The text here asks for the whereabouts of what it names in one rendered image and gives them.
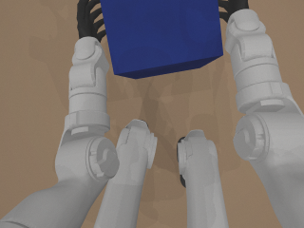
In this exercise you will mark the robot right foot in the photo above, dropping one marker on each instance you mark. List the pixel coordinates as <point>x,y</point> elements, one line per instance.
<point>182,180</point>

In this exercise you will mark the right robot shin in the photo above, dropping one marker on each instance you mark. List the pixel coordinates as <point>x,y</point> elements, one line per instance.
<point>211,146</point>

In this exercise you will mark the robot left forearm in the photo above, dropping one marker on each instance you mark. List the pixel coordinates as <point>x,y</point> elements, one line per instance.
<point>87,93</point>

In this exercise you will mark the left robot upper arm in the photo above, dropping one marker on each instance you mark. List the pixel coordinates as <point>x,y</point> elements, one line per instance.
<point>83,168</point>

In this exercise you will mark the carton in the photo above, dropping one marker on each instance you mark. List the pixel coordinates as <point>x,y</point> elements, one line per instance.
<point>149,38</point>

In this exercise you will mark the robot right forearm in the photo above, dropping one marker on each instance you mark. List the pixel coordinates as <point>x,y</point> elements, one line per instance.
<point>255,67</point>

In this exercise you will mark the robot right hand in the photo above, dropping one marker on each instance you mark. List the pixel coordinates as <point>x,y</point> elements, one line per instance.
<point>231,6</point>

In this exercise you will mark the robot left hand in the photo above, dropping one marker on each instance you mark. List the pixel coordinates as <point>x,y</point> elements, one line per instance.
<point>86,26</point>

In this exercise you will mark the right robot upper arm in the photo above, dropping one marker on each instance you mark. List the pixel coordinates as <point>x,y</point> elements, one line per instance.
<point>273,143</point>

